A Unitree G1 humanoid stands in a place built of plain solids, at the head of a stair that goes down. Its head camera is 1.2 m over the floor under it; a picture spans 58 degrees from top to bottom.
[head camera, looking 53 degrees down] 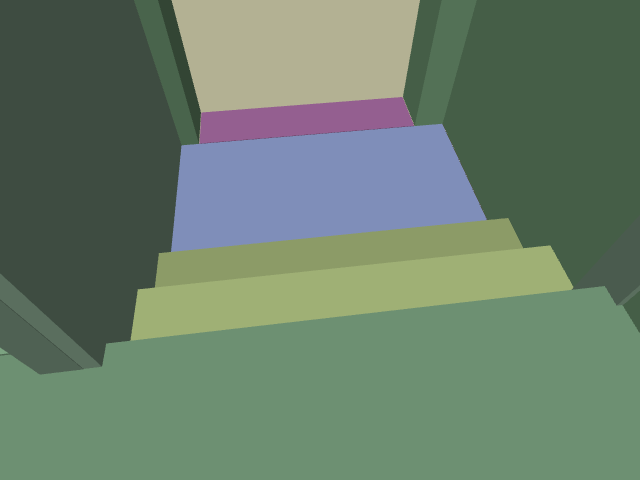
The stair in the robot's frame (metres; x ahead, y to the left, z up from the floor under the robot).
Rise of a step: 0.16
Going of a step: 0.28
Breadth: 1.57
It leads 7 degrees to the left of straight ahead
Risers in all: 3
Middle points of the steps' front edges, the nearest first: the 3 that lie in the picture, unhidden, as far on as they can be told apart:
0.63 -0.15 0.00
0.90 -0.12 -0.16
1.18 -0.08 -0.33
